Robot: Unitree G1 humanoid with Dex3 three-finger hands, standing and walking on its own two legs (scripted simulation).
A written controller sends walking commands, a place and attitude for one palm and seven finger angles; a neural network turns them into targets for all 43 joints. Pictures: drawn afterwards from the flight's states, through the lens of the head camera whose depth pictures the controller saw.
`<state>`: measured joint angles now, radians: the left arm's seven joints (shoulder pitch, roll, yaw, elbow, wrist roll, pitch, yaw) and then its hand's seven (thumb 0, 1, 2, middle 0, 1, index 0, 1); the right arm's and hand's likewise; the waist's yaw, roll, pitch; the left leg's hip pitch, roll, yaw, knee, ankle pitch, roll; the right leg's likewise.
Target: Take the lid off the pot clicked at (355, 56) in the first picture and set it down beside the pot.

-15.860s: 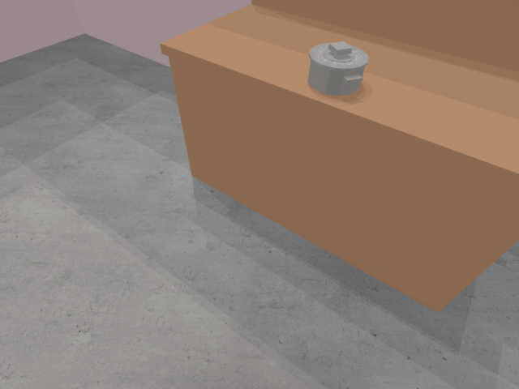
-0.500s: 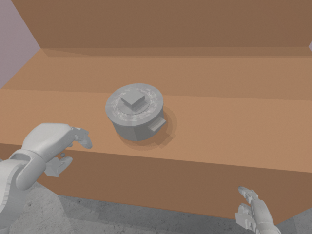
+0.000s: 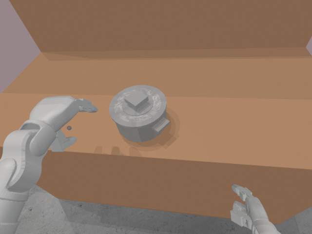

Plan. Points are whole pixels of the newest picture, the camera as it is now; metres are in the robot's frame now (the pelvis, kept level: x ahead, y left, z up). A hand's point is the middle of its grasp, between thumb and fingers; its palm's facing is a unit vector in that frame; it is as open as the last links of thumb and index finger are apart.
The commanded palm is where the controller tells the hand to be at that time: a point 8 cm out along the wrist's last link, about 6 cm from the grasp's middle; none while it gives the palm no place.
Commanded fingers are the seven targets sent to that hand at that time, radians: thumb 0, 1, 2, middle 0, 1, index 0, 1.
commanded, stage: move the open hand above the knob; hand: left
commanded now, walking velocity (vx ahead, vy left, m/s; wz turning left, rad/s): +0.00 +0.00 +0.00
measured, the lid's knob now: (136, 99) +0.47 +0.12 +0.07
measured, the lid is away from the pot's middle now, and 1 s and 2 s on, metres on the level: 0.00 0.00 0.00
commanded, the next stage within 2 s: none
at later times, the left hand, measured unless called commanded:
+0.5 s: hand (92, 112) +0.35 +0.20 +0.14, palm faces -0.21 -0.03 -0.98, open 10.1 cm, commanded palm +0.33 +0.20 +0.21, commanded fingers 0.00 -0.27 1.37 -0.83 -0.08 -0.83 -0.08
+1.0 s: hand (119, 111) +0.37 +0.14 +0.12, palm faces -0.27 -0.03 -0.96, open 10.1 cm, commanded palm +0.37 +0.16 +0.21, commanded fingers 0.00 -0.27 1.37 -0.83 -0.08 -0.83 -0.08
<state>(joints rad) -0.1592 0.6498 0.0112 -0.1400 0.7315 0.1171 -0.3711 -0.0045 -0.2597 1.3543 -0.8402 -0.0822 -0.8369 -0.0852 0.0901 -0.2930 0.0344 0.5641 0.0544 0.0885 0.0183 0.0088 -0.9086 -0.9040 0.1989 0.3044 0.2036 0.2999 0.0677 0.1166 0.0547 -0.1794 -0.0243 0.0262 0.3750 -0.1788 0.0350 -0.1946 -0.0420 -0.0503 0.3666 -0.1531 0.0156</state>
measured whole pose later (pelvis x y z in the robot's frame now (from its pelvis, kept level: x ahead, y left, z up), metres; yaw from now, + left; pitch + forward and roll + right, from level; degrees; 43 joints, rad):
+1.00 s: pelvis +0.01 -0.01 +0.00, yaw -1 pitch +0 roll +0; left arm -0.47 0.51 -0.27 0.06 0.83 0.28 -0.44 0.00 -0.26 1.37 -0.84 -0.08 -0.84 -0.08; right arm 0.08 -0.30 0.03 0.57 0.07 0.12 0.05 0.01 -0.91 -0.90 0.20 0.30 0.20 0.30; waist 0.02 0.12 0.04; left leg -0.18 -0.01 0.03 0.39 -0.20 0.02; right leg -0.22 -0.03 -0.04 0.42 -0.19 0.00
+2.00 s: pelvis +0.02 -0.01 +0.00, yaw -1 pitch +1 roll +0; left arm -0.73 0.43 -0.33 0.32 0.84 0.30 -0.37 0.00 -0.26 1.37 -0.84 -0.08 -0.84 -0.08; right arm 0.13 -0.29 0.03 0.62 0.07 0.10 0.03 0.01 -0.91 -0.90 0.20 0.30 0.20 0.30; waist 0.00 0.10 0.02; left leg -0.19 -0.02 0.04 0.38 -0.22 0.03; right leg -0.23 -0.03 -0.03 0.41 -0.20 0.01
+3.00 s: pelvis +0.02 -0.01 +0.00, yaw -1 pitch +1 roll +0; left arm -0.72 0.42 -0.30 0.44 0.84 0.31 -0.37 0.00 -0.26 1.37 -0.84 -0.08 -0.84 -0.08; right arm 0.13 -0.29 0.04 0.62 0.07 0.11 0.02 0.01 -0.91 -0.90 0.20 0.30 0.20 0.30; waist -0.02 0.09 0.01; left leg -0.20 -0.01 0.04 0.39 -0.21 0.02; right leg -0.24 -0.03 -0.03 0.41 -0.19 0.00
